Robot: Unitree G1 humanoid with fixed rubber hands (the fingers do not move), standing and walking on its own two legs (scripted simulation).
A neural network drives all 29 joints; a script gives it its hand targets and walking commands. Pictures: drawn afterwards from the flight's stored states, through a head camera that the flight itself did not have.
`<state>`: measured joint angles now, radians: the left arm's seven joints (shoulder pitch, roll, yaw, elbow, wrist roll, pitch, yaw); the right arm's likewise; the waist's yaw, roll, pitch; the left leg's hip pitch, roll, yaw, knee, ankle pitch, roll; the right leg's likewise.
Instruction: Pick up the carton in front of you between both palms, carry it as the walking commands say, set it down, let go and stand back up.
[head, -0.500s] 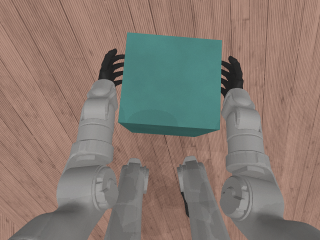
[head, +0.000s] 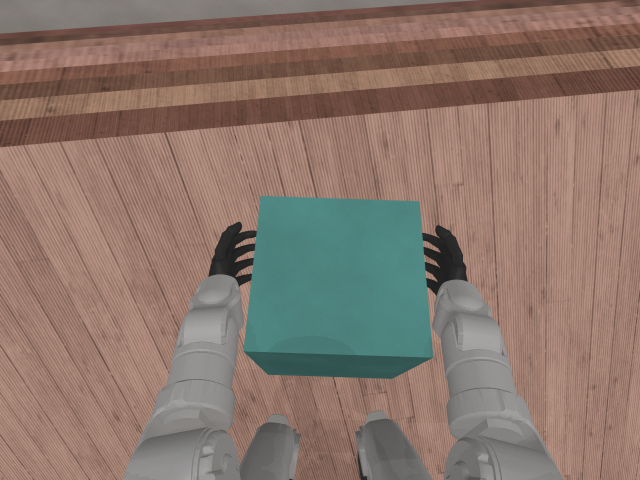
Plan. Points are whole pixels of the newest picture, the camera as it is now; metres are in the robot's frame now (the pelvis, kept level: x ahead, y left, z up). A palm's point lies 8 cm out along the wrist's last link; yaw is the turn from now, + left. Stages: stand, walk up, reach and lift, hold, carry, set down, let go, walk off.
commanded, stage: reach and lift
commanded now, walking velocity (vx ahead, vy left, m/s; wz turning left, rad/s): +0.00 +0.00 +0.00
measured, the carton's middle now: (334, 298) +0.36 -0.01 -0.11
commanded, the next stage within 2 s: hold in 1.48 s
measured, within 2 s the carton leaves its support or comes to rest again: neither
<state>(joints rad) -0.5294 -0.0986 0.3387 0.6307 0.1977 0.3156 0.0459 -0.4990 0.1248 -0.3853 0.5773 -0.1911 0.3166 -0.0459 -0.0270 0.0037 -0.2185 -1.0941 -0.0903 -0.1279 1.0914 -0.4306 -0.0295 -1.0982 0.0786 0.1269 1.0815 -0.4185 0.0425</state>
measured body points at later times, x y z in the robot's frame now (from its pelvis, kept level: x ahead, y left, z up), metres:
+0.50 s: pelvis +0.04 +0.00 +0.09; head +0.01 +0.00 +0.54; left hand +0.34 +0.15 +0.10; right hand +0.34 -0.16 +0.10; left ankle +0.04 +0.13 -0.65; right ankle +0.05 -0.14 -0.65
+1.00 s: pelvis +0.02 +0.00 +0.09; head +0.00 +0.00 +0.54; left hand +0.33 +0.15 +0.11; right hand +0.33 -0.16 +0.11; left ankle +0.04 +0.13 -0.65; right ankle +0.05 -0.14 -0.65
